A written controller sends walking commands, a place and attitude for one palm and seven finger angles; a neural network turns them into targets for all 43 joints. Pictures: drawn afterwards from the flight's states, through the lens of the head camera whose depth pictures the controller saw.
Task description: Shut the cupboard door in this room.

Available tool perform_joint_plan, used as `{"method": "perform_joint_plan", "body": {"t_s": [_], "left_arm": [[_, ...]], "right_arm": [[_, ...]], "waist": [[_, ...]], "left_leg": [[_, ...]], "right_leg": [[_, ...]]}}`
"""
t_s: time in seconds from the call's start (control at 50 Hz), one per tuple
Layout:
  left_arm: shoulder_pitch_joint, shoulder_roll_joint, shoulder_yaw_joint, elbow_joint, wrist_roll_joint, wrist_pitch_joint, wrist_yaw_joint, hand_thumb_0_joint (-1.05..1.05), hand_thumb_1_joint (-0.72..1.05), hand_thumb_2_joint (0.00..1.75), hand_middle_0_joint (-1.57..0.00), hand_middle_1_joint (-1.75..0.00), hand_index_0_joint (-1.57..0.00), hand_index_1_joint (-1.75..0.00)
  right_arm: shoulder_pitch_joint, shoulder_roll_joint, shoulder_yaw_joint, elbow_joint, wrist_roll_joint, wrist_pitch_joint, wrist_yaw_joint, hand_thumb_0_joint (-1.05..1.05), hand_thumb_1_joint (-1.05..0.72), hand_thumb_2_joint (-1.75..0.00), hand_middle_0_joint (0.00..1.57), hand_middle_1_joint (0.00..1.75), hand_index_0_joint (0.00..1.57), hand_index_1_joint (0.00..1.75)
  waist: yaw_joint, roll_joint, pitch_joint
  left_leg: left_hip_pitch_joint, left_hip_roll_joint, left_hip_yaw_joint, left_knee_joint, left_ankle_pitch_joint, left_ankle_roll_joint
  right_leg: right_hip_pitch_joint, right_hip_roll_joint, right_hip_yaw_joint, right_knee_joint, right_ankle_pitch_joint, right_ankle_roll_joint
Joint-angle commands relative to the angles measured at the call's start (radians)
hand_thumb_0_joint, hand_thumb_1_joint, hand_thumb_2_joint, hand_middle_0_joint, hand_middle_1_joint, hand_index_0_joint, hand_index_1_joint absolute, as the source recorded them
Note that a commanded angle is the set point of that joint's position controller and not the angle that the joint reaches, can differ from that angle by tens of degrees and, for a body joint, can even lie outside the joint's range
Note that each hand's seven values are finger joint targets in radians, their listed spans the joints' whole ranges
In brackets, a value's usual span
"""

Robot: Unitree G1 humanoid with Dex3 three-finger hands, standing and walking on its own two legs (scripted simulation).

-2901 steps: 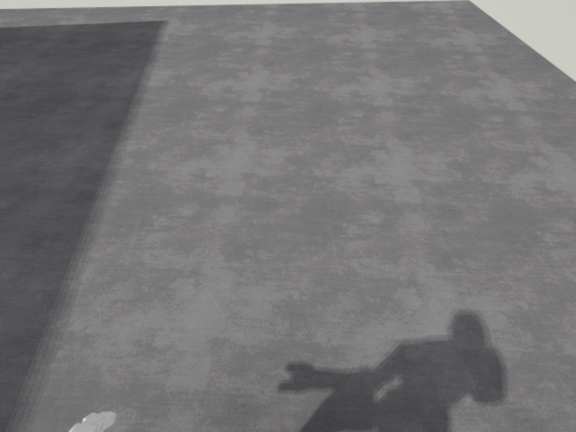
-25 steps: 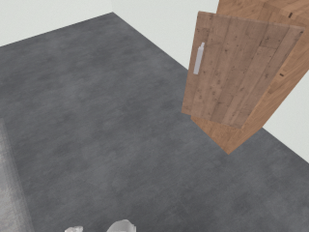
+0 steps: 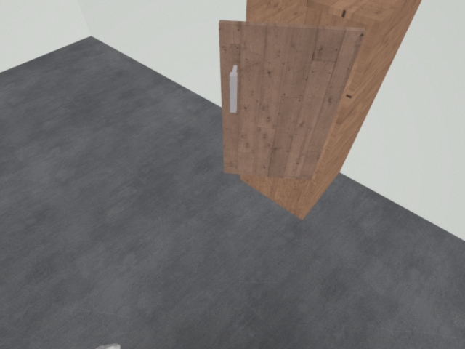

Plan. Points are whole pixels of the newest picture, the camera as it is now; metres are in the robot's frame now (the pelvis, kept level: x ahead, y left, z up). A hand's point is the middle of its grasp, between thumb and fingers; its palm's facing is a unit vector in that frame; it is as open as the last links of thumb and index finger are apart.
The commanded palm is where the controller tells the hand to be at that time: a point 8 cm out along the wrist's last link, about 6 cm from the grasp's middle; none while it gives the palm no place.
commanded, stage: take the last steps up to it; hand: left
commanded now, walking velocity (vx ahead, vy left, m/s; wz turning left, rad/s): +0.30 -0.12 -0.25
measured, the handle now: (234, 89) +0.77 +0.03 -0.01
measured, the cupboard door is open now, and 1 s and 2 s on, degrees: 34 34 34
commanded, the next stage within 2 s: come to a stop and stand still in 0.90 s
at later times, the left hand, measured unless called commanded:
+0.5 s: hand out of the picture +0.13 +0.19 -0.17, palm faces -0.10 -0.99 -0.14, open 7.3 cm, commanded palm none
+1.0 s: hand (213, 263) +0.32 +0.06 -0.15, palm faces -0.08 -0.97 -0.21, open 7.1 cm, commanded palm none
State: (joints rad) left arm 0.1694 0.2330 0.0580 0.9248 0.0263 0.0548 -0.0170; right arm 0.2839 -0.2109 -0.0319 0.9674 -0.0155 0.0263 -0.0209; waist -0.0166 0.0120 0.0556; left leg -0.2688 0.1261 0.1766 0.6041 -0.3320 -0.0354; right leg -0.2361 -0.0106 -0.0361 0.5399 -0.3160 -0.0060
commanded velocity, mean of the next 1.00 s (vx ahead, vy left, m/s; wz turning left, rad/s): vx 0.24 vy -0.07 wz -0.07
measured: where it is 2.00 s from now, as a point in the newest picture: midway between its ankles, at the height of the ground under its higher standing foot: (263, 336)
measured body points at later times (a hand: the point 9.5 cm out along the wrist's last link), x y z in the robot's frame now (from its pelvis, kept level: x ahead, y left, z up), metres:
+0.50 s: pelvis +0.08 +0.00 +0.02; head +0.10 +0.03 +0.47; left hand +0.14 +0.24 -0.15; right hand +0.05 -0.24 -0.11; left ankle +0.07 +0.11 -0.73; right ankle +0.05 -0.14 -0.64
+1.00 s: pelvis +0.23 -0.11 +0.01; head +0.25 -0.12 +0.46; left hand +0.32 +0.11 -0.14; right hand +0.21 -0.34 -0.14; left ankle +0.25 +0.01 -0.68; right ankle +0.24 -0.20 -0.73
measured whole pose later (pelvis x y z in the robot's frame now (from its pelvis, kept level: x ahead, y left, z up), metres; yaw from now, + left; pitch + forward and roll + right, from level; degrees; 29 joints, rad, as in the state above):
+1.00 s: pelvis +0.23 -0.11 +0.01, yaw -5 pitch +0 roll -1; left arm 0.19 0.16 0.05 1.04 0.03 -0.04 0.02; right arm 0.28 -0.17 -0.05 1.05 -0.03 -0.01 -0.01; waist -0.04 0.02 0.04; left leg -0.45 0.09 0.08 0.92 -0.37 -0.02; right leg -0.21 0.01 -0.16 0.40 -0.20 -0.06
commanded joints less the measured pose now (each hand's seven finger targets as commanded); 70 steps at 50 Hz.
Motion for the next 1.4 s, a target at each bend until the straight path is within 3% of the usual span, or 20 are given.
{"method": "perform_joint_plan", "body": {"t_s": [0.0, 0.08, 0.2, 0.26, 0.28, 0.3, 0.32, 0.38, 0.44, 0.62, 0.7, 0.72, 0.74, 0.76, 0.78, 0.88, 1.0, 1.08, 1.16, 1.38], "left_arm": [[0.142, 0.210, 0.049, -0.005, -0.001, -0.043, 0.028, 0.00, 0.90, 0.90, -0.20, -0.30, -0.20, -0.30], [0.048, 0.133, 0.032, -0.014, -0.006, -0.053, 0.026, 0.00, 0.90, 0.90, -0.20, -0.30, -0.20, -0.30], [0.088, 0.151, 0.041, 0.021, 0.002, -0.071, 0.015, 0.00, 0.90, 0.90, -0.20, -0.30, -0.20, -0.30], [0.055, 0.126, 0.041, 0.032, -0.007, -0.067, 0.006, 0.00, 0.90, 0.90, -0.20, -0.30, -0.20, -0.30], [0.061, 0.074, 0.031, 0.021, -0.012, -0.062, 0.001, 0.00, 0.90, 0.90, -0.20, -0.30, -0.20, -0.30], [0.066, 0.014, 0.016, -0.006, -0.017, -0.060, -0.009, 0.00, 0.90, 0.90, -0.20, -0.30, -0.20, -0.30], [-0.007, 0.054, 0.022, -0.045, -0.002, -0.061, -0.014, 0.00, 0.90, 0.90, -0.20, -0.30, -0.20, -0.30], [0.005, 0.063, 0.036, -0.003, 0.013, -0.054, -0.030, 0.00, 0.90, 0.90, -0.20, -0.30, -0.20, -0.30], [0.046, 0.024, 0.026, 0.024, 0.006, -0.045, -0.033, 0.00, 0.90, 0.90, -0.20, -0.30, -0.20, -0.30], [-0.100, 0.000, 0.000, -0.002, -0.004, -0.055, -0.032, 0.00, 0.90, 0.90, -0.20, -0.30, -0.20, -0.30], [0.073, 0.040, 0.015, 0.057, -0.003, -0.078, -0.022, 0.00, 0.90, 0.90, -0.20, -0.30, -0.20, -0.30], [0.206, 0.093, 0.030, 0.103, 0.001, -0.092, -0.014, 0.00, 0.90, 0.90, -0.20, -0.30, -0.20, -0.30], [0.351, 0.187, 0.056, 0.148, 0.006, -0.107, 0.004, 0.00, 0.90, 0.90, -0.20, -0.30, -0.20, -0.30], [0.368, 0.224, 0.055, 0.147, -0.011, -0.103, 0.013, 0.00, 0.90, 0.90, -0.20, -0.30, -0.20, -0.30], [0.281, 0.194, 0.050, 0.137, -0.012, -0.103, 0.021, 0.00, 0.90, 0.90, -0.20, -0.30, -0.20, -0.30], [0.037, 0.016, 0.006, 0.078, -0.003, -0.107, 0.034, 0.00, 0.90, 0.90, -0.20, -0.30, -0.20, -0.30], [0.081, 0.029, 0.002, 0.110, -0.006, -0.114, 0.029, 0.00, 0.90, 0.90, -0.20, -0.30, -0.20, -0.30], [0.115, -0.019, -0.027, 0.132, -0.024, -0.100, 0.047, 0.00, 0.90, 0.90, -0.20, -0.30, -0.20, -0.30], [0.138, 0.007, -0.034, 0.149, -0.018, -0.064, 0.060, 0.00, 0.90, 0.90, -0.20, -0.30, -0.20, -0.30], [0.152, 0.042, -0.006, 0.082, -0.003, -0.036, 0.063, 0.00, 0.90, 0.90, -0.20, -0.30, -0.20, -0.30]], "right_arm": [[-0.084, -0.094, -0.034, -0.096, 0.000, 0.004, -0.011, 0.00, -0.90, -0.90, 0.20, 0.30, 0.20, 0.30], [-0.054, -0.106, -0.037, -0.046, -0.011, -0.012, 0.008, 0.00, -0.90, -0.90, 0.20, 0.30, 0.20, 0.30], [-0.071, -0.076, -0.034, -0.063, -0.014, -0.039, 0.019, 0.00, -0.90, -0.90, 0.20, 0.30, 0.20, 0.30], [0.071, -0.077, -0.031, -0.013, -0.014, -0.063, 0.006, 0.00, -0.90, -0.90, 0.20, 0.30, 0.20, 0.30], [0.155, -0.138, -0.040, 0.014, -0.019, -0.073, -0.004, 0.00, -0.90, -0.90, 0.20, 0.30, 0.20, 0.30], [0.260, -0.248, -0.063, 0.033, -0.038, -0.077, -0.012, 0.00, -0.90, -0.90, 0.20, 0.30, 0.20, 0.30], [0.280, -0.281, -0.067, 0.027, -0.032, -0.069, -0.020, 0.00, -0.90, -0.90, 0.20, 0.30, 0.20, 0.30], [0.138, -0.173, -0.034, -0.004, -0.023, -0.078, -0.022, 0.00, -0.90, -0.90, 0.20, 0.30, 0.20, 0.30], [0.147, -0.130, -0.022, 0.015, -0.016, -0.095, -0.022, 0.00, -0.90, -0.90, 0.20, 0.30, 0.20, 0.30], [0.211, -0.116, -0.032, 0.073, -0.020, -0.083, -0.006, 0.00, -0.90, -0.90, 0.20, 0.30, 0.20, 0.30], [0.162, -0.130, -0.040, 0.086, -0.013, -0.070, -0.002, 0.00, -0.90, -0.90, 0.20, 0.30, 0.20, 0.30], [0.165, -0.104, -0.036, 0.092, -0.002, -0.073, 0.005, 0.00, -0.90, -0.90, 0.20, 0.30, 0.20, 0.30], [0.191, -0.028, -0.023, 0.075, 0.012, -0.077, 0.015, 0.00, -0.90, -0.90, 0.20, 0.30, 0.20, 0.30], [0.146, -0.022, -0.017, 0.032, 0.016, -0.069, 0.008, 0.00, -0.90, -0.90, 0.20, 0.30, 0.20, 0.30], [0.128, -0.023, -0.028, 0.045, 0.012, -0.065, 0.003, 0.00, -0.90, -0.90, 0.20, 0.30, 0.20, 0.30], [0.164, 0.027, -0.022, 0.091, -0.014, -0.032, 0.008, 0.00, -0.90, -0.90, 0.20, 0.30, 0.20, 0.30], [0.059, 0.033, -0.005, 0.053, -0.012, -0.045, 0.015, 0.00, -0.90, -0.90, 0.20, 0.30, 0.20, 0.30], [0.055, -0.039, 0.010, 0.081, -0.005, -0.064, -0.003, 0.00, -0.90, -0.90, 0.20, 0.30, 0.20, 0.30], [-0.040, -0.073, 0.009, 0.078, 0.012, -0.044, -0.025, 0.00, -0.90, -0.90, 0.20, 0.30, 0.20, 0.30], [-0.071, -0.106, -0.034, 0.018, 0.005, 0.000, -0.026, 0.00, -0.90, -0.90, 0.20, 0.30, 0.20, 0.30]], "waist": [[0.069, -0.260, -0.067], [0.021, -0.181, -0.056], [0.029, -0.152, -0.014], [-0.043, -0.120, -0.031], [-0.074, 0.042, -0.048], [-0.108, 0.319, -0.058], [-0.122, 0.238, -0.007], [-0.034, 0.130, 0.076], [-0.012, 0.122, 0.040], [-0.041, 0.153, 0.084], [0.051, 0.107, -0.015], [0.109, 0.016, -0.089], [0.150, -0.233, -0.207], [0.138, -0.248, -0.181], [0.106, -0.246, -0.161], [-0.036, -0.141, -0.043], [-0.007, -0.094, -0.023], [0.002, 0.068, -0.086], [0.020, 0.152, -0.026], [0.016, -0.026, -0.127]], "left_leg": [[-0.309, -0.054, -0.143, 0.404, -0.276, -0.013], [-0.294, -0.031, -0.130, 0.463, -0.100, -0.028], [-0.184, -0.055, -0.096, 0.131, -0.091, -0.012], [0.119, -0.085, -0.059, -0.140, 0.080, -0.005], [0.288, 0.010, -0.205, -0.239, -0.019, 0.023], [0.379, 0.289, -0.581, -0.375, -0.218, 0.125], [0.279, 0.404, -0.719, -0.466, -0.324, 0.202], [0.126, 0.284, -0.481, -0.479, -0.149, 0.143], [0.169, 0.201, -0.244, -0.438, 0.163, 0.124], [0.159, 0.187, -0.112, -0.400, 0.321, 0.157], [0.116, 0.139, -0.067, -0.181, 0.409, 0.112], [0.005, 0.080, -0.027, 0.013, 0.369, 0.079], [-0.203, -0.050, 0.023, 0.301, 0.001, 0.044], [-0.273, -0.099, -0.073, 0.530, -0.323, 0.051], [-0.315, -0.063, -0.152, 0.634, -0.254, 0.056], [-0.154, 0.004, -0.141, 0.449, -0.037, 0.029], [-0.092, -0.041, -0.102, 0.076, 0.017, 0.014], [0.183, 0.057, -0.220, -0.173, 0.665, 0.052], [0.121, 0.079, -0.237, -0.220, 0.665, 0.096], [0.142, 0.060, -0.205, -0.124, 0.537, 0.093]], "right_leg": [[0.169, -0.340, 0.410, -0.263, 0.461, -0.231], [0.135, -0.214, 0.237, -0.277, 0.189, -0.202], [0.087, -0.212, 0.291, -0.316, -0.040, -0.227], [-0.069, -0.131, 0.234, -0.188, -0.097, -0.162], [-0.230, -0.061, 0.188, -0.030, -0.151, -0.116], [-0.419, 0.063, 0.032, 0.273, -0.236, -0.050], [-0.470, 0.026, 0.067, 0.451, -0.260, -0.045], [-0.461, -0.051, 0.098, 0.620, -0.030, -0.023], [-0.420, -0.050, 0.066, 0.567, 0.076, 0.002], [-0.286, -0.058, -0.041, 0.178, 0.148, -0.003], [0.064, 0.011, -0.093, -0.016, 0.156, -0.034], [0.287, -0.029, -0.026, -0.066, 0.149, -0.058], [0.499, -0.277, 0.285, -0.155, 0.122, -0.136], [0.415, -0.411, 0.464, -0.278, 0.225, -0.209], [0.337, -0.392, 0.444, -0.298, 0.225, -0.217], [-0.035, -0.254, 0.073, -0.349, 0.191, -0.179], [0.030, -0.248, 0.092, -0.324, 0.264, -0.203], [0.001, -0.120, 0.021, -0.150, 0.362, -0.045], [0.055, -0.100, 0.023, -0.159, 0.236, -0.010], [0.051, -0.120, 0.065, -0.081, 0.404, -0.052]]}}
